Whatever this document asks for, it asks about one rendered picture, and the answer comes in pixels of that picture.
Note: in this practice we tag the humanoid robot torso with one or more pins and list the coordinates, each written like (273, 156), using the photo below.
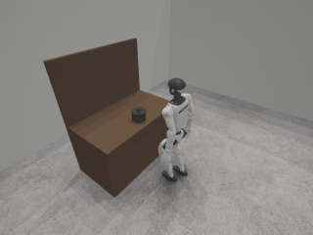
(179, 117)

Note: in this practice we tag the table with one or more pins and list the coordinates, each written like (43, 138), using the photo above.
(96, 89)

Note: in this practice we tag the robot left forearm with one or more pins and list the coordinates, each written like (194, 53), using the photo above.
(169, 143)

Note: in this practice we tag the lid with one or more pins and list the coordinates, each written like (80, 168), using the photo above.
(138, 113)

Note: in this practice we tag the right robot shin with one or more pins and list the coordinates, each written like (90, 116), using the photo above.
(179, 160)

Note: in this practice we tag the robot left hand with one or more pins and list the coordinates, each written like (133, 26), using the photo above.
(166, 158)

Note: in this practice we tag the robot right forearm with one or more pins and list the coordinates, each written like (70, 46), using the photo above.
(189, 121)

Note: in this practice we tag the robot right hand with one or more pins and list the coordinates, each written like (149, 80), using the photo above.
(187, 130)

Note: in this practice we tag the right robot upper arm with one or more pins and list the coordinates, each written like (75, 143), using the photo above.
(191, 111)

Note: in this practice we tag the pot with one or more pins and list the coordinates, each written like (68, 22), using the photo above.
(138, 119)

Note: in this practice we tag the left robot upper arm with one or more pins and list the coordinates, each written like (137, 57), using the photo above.
(167, 113)

